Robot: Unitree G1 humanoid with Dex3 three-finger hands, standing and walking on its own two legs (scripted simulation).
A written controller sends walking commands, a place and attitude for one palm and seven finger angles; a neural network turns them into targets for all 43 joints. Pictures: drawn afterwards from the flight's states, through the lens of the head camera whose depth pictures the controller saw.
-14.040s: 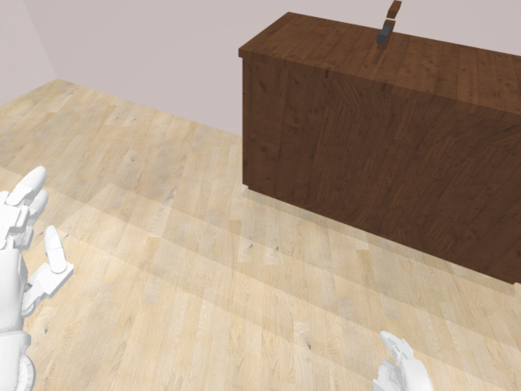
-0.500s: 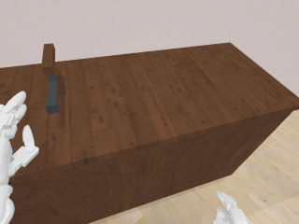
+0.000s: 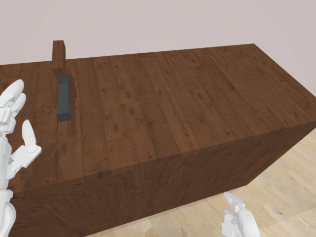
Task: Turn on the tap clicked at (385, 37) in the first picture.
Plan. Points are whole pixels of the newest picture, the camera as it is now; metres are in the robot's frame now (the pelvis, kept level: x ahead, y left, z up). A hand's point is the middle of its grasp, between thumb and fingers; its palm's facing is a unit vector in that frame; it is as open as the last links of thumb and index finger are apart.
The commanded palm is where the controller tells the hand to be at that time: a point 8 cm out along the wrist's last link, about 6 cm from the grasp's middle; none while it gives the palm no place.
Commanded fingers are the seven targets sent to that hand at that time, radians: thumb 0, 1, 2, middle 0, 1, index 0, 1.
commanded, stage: come to a stop and stand still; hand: left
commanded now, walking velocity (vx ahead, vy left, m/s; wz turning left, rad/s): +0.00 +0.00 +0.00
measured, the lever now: (63, 113) +0.36 +0.27 +0.10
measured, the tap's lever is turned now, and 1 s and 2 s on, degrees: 0 0 0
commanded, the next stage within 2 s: look again from close up in 0.16 s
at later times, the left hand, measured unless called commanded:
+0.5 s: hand (39, 157) +0.20 +0.23 +0.17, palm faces +0.41 -0.85 -0.33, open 7.4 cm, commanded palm +0.15 +0.27 +0.18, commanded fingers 0.00 0.90 0.90 -0.20 -0.30 -0.20 -0.30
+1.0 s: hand (61, 147) +0.23 +0.21 +0.17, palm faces +0.29 -0.85 -0.44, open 7.4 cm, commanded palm +0.16 +0.26 +0.18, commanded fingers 0.00 0.90 0.90 -0.20 -0.30 -0.20 -0.30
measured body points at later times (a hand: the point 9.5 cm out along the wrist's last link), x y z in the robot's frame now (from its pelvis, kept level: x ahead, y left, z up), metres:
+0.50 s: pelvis -0.01 -0.01 +0.00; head +0.00 +0.01 +0.45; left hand +0.18 +0.28 +0.19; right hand +0.17 -0.23 -0.07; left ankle -0.03 +0.08 -0.74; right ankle +0.06 -0.13 -0.74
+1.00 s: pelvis -0.01 -0.01 +0.00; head +0.01 -0.03 +0.45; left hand +0.20 +0.25 +0.19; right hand +0.15 -0.24 -0.09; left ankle -0.03 +0.08 -0.74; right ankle +0.06 -0.13 -0.74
